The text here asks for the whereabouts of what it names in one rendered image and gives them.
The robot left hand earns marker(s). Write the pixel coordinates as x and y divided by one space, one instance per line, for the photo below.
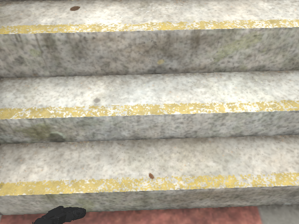
60 215

